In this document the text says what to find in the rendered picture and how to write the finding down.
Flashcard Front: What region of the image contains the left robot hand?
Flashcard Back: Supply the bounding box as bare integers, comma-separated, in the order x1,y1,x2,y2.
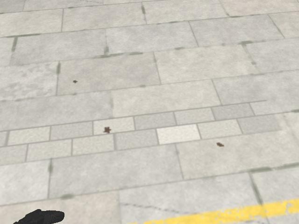
13,209,64,224

